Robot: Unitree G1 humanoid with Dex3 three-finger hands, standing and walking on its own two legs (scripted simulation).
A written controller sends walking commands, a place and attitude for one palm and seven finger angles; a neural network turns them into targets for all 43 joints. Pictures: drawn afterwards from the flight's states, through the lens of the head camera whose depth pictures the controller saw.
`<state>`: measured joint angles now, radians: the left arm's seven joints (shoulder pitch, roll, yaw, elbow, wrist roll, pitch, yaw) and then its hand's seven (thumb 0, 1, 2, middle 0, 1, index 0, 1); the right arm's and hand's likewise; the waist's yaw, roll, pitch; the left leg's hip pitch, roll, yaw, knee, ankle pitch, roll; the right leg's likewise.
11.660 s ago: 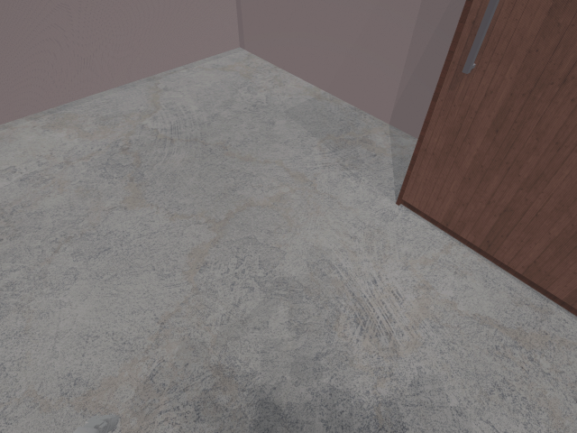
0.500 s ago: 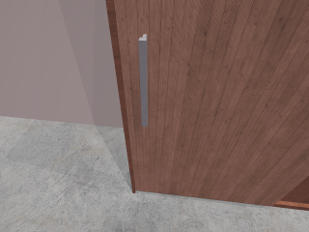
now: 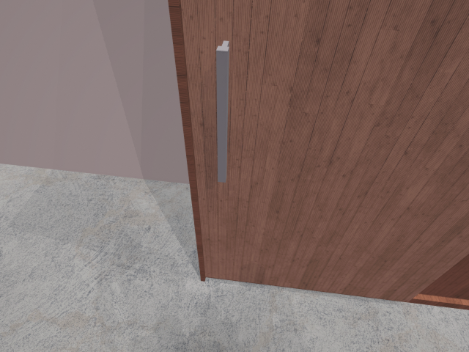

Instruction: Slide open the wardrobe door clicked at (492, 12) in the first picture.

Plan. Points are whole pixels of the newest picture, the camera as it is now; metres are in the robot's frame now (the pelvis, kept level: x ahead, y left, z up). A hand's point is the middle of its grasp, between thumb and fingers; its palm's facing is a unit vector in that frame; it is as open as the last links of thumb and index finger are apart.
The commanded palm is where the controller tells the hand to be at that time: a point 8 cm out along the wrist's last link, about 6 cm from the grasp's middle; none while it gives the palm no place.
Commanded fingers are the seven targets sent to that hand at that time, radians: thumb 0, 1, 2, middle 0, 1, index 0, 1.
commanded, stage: look again from close up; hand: left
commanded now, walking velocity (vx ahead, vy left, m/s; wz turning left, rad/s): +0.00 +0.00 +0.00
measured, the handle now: (223, 121) +0.54 +0.06 +0.12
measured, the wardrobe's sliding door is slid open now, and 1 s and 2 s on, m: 0.00 0.00 0.00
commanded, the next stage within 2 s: none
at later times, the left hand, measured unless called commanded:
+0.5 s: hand out of the picture -0.07 +0.16 -0.18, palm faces +0.06 -0.99 -0.15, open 7.4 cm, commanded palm none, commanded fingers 0.00 0.90 0.90 -0.20 -0.30 -0.20 -0.30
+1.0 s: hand out of the picture -0.11 +0.21 -0.21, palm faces +0.08 -0.98 -0.18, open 7.4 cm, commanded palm none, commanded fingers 0.00 0.90 0.90 -0.20 -0.30 -0.20 -0.30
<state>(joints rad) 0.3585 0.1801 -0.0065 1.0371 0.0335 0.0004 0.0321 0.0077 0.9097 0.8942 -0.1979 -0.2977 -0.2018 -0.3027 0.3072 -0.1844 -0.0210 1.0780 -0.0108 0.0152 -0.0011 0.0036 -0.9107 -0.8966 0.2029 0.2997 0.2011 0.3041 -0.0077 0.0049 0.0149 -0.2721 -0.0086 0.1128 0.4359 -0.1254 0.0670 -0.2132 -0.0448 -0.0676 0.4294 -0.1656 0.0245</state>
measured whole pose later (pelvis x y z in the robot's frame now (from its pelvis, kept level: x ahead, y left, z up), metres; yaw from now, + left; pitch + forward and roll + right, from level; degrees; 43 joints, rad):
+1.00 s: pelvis -0.09 +0.03 -0.02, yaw +0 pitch -2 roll +0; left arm 0.38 0.15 0.06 1.06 0.04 0.05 0.04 0.01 0.91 0.89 -0.20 -0.30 -0.20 -0.30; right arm 0.33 -0.17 -0.07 1.01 -0.01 0.00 -0.02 0.00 -0.92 -0.90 0.20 0.30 0.20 0.30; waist 0.00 -0.04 -0.02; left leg -0.20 -0.01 0.03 0.65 -0.44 0.05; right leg -0.45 -0.08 0.02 0.61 -0.19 0.04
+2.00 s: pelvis -0.12 +0.05 +0.00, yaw -1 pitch -1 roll +0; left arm 0.34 0.11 -0.01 1.12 0.02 -0.01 0.03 0.01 0.91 0.89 -0.20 -0.30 -0.20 -0.30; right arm 0.30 -0.13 -0.01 1.12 -0.01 0.00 -0.03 0.00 -0.91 -0.90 0.20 0.30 0.20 0.30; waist 0.01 -0.01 0.04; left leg -0.17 -0.03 0.07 0.41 -0.22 0.05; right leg -0.21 -0.02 -0.01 0.41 -0.18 0.02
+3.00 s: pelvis +0.08 +0.01 +0.00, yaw -3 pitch +1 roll -1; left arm 0.30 0.15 0.06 1.06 0.04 0.00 0.00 0.01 0.91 0.89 -0.20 -0.30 -0.20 -0.30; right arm 0.22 -0.15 -0.04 1.03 -0.03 -0.06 -0.05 -0.01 -0.96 -0.90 0.21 0.30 0.20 0.30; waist 0.01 -0.03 0.05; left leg -0.25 0.08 0.17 0.52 -0.28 0.02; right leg -0.47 -0.05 -0.05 1.12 -0.37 0.01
